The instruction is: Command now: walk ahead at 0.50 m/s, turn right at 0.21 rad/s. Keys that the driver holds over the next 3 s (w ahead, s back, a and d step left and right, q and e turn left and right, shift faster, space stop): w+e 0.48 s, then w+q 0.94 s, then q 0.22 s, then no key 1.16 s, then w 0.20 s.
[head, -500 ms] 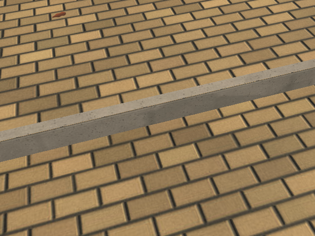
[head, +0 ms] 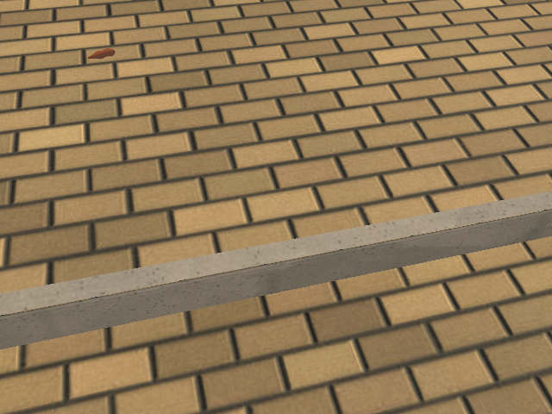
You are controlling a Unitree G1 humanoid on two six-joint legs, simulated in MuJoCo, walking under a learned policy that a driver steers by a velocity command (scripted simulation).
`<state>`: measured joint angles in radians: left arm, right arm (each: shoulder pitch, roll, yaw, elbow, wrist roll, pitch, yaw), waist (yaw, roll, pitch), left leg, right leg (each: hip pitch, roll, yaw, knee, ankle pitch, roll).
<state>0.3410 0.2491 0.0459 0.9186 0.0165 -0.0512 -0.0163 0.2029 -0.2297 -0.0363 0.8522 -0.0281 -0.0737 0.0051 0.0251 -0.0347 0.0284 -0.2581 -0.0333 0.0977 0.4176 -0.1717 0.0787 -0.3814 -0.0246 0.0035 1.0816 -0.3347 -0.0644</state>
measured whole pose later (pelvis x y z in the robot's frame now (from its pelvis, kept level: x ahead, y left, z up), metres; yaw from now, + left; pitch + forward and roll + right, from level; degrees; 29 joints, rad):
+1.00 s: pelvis +0.53 -0.08 -0.02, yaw -7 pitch +0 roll +0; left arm 0.33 0.23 0.02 0.97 0.02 -0.08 0.02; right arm 0.18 -0.22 -0.04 0.87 -0.04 -0.05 0.00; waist 0.00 -0.02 0.04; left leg -0.39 -0.08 0.09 0.60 -0.22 0.14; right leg -0.13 0.01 -0.12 0.98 -0.40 -0.05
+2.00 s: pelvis +0.97 -0.12 +0.15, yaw +21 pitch +1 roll +0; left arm 0.34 0.18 0.04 0.77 0.03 -0.04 0.03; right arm 0.16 -0.15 -0.02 0.70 -0.02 0.03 0.01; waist 0.06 0.02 0.02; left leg -0.47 0.00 0.04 0.69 -0.22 0.04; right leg -0.22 -0.05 -0.21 0.47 -0.26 -0.03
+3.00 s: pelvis +1.05 -0.09 +0.15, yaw +22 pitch +0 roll +0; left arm 0.42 0.20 0.05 1.02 0.02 -0.01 0.03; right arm 0.33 -0.19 -0.04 0.99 -0.02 -0.01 0.00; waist 0.03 -0.01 -0.03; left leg -0.31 0.00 0.05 0.71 -0.41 0.07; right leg -0.08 0.01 -0.04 0.37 -0.29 -0.06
